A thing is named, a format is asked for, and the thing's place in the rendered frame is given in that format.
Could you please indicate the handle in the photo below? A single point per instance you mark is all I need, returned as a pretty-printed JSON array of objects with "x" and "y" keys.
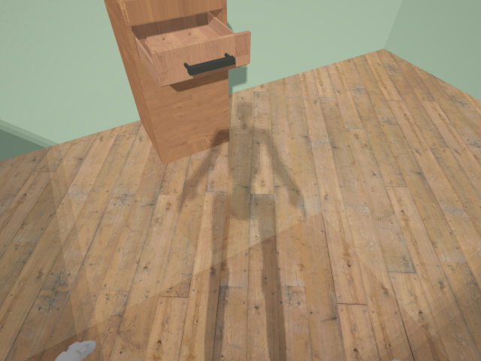
[{"x": 210, "y": 65}]

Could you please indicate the cabinet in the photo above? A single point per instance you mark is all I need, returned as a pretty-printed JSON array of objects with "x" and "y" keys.
[{"x": 183, "y": 118}]

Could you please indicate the drawer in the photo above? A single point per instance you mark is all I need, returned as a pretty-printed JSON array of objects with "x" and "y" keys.
[{"x": 165, "y": 45}]

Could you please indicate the robot left hand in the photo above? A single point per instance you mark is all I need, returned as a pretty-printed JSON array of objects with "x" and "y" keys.
[{"x": 77, "y": 351}]

